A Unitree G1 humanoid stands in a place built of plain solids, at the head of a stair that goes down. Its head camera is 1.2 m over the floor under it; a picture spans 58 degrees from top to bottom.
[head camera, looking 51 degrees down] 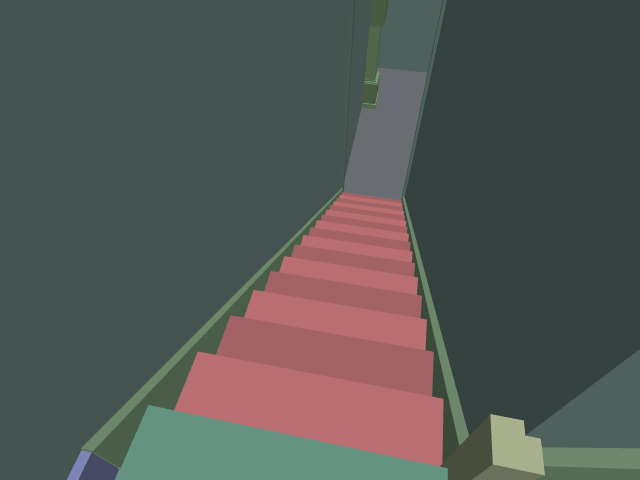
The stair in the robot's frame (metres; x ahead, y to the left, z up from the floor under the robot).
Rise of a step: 0.19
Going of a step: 0.25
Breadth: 0.83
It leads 11 degrees to the right of straight ahead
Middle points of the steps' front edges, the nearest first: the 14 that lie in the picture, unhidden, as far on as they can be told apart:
0.32 0.08 0.00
0.56 0.01 -0.19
0.80 -0.04 -0.39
1.05 -0.09 -0.58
1.30 -0.13 -0.77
1.54 -0.18 -0.97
1.79 -0.23 -1.16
2.04 -0.28 -1.35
2.28 -0.33 -1.54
2.53 -0.38 -1.74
2.77 -0.43 -1.93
3.02 -0.48 -2.12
3.27 -0.52 -2.31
3.51 -0.57 -2.51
